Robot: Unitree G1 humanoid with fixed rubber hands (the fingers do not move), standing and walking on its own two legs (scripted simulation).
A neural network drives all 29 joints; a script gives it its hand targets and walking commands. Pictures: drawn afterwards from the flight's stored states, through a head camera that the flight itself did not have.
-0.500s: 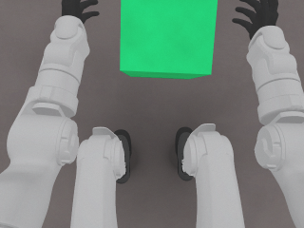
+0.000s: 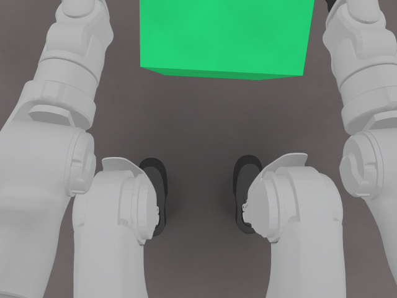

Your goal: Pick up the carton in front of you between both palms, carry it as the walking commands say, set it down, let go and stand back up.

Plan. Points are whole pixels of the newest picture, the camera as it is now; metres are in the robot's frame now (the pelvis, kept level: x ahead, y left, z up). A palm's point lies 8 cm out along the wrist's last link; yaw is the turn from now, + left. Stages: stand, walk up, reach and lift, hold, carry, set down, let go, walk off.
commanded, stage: reach and lift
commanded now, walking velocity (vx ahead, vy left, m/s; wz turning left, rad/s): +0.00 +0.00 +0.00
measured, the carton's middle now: (219, 13) +0.54 -0.04 -0.24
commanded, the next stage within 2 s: none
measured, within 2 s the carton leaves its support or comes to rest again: leaves its support in 0.66 s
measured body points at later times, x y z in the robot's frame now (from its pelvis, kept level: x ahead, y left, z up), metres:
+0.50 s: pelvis -0.01 +0.00 +0.00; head +0.37 -0.02 +0.24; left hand +0.57 +0.11 -0.18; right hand +0.55 -0.19 -0.17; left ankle +0.11 +0.13 -0.33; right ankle +0.11 -0.12 -0.33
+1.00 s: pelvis -0.01 +0.01 +0.07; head +0.27 -0.01 +0.43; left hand +0.53 +0.10 +0.00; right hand +0.49 -0.20 +0.00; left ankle +0.11 +0.14 -0.33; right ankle +0.11 -0.12 -0.33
